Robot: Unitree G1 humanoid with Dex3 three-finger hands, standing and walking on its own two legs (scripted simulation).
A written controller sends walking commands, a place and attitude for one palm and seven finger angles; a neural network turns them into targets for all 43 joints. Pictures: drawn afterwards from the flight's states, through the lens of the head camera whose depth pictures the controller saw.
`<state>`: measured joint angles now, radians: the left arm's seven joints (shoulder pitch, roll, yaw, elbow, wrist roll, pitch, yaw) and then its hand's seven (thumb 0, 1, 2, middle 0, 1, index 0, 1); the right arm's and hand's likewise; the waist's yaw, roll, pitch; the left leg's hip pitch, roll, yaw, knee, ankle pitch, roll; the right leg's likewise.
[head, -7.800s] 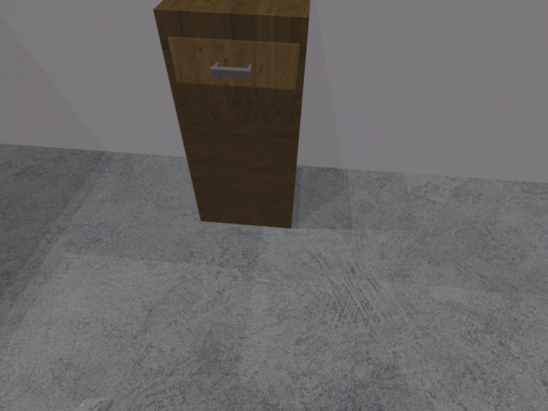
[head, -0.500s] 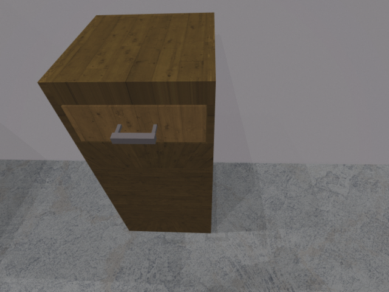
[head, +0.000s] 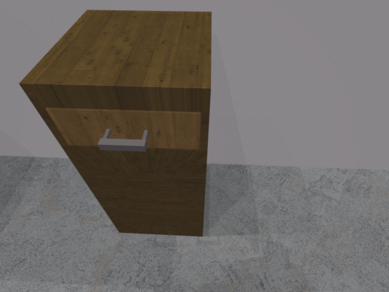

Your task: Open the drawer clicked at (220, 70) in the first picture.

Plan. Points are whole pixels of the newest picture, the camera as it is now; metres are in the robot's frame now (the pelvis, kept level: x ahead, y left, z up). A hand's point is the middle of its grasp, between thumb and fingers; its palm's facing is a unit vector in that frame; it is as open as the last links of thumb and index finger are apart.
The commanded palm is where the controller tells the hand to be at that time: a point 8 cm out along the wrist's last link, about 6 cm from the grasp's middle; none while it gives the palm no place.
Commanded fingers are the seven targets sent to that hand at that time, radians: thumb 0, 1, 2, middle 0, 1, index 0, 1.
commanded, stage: come to a stop and stand still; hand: left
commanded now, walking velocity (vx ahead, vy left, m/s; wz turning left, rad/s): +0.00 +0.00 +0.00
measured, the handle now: (124, 139) +0.47 +0.22 +0.01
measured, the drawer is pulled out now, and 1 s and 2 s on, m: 0.00 0.00 0.00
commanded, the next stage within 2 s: look again from close up in 0.26 s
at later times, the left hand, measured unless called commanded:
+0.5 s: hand out of the picture -0.01 +0.14 -0.17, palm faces +0.03 -0.98 -0.19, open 7.3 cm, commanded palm none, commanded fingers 0.00 0.90 0.90 -0.20 -0.30 -0.20 -0.30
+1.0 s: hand out of the picture -0.01 +0.13 -0.16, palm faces -0.06 -0.97 -0.24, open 7.3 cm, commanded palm +0.11 +0.17 -0.06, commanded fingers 0.00 0.81 0.86 -0.21 -0.36 -0.21 -0.36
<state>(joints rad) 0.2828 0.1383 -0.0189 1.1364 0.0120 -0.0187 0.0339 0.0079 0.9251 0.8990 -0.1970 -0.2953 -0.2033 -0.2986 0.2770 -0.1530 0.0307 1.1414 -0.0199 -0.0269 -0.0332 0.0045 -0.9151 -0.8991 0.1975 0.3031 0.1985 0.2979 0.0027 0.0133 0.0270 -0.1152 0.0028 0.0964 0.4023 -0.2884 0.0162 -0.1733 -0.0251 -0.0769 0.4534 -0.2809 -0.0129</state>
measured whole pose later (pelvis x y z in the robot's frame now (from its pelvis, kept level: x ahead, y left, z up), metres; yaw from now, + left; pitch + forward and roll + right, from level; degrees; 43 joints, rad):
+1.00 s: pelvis +0.00 -0.04 +0.00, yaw -2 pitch +0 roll +0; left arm 0.42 0.15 -0.08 0.83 0.07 0.07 0.07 0.04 0.94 0.90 -0.20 -0.30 -0.21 -0.30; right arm 0.33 -0.14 0.04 1.08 0.00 -0.05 -0.07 0.02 -0.93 -0.90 0.20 0.30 0.20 0.30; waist 0.04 0.02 0.04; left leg -0.12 0.07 0.08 0.44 -0.31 -0.02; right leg -0.18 0.04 -0.08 0.46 -0.28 -0.07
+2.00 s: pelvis -0.03 +0.00 -0.01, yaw -1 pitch +1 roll +1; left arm 0.16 0.39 -0.10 -0.07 0.99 0.08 0.25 0.00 -0.14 0.45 -0.30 -0.96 -0.30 -0.97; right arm 0.15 -0.27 -0.02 0.64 -0.03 0.11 -0.01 0.01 -0.90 -0.90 0.20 0.30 0.20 0.30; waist 0.09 0.07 0.00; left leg -0.25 0.00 0.09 0.53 -0.31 0.02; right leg -0.31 -0.03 -0.06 0.56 -0.28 -0.02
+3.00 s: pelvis -0.04 +0.00 +0.00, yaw +1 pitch +1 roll +0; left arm -0.15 0.52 -0.03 0.03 0.87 0.06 -0.01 0.00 -0.49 0.30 -0.32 -1.20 -0.32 -1.20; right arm 0.10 -0.27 0.01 0.64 0.02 0.14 0.00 0.01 -0.90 -0.90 0.20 0.30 0.20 0.30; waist 0.09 0.10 0.02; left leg -0.18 -0.01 0.06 0.38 -0.21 0.02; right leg -0.22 -0.03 -0.09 0.41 -0.19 -0.02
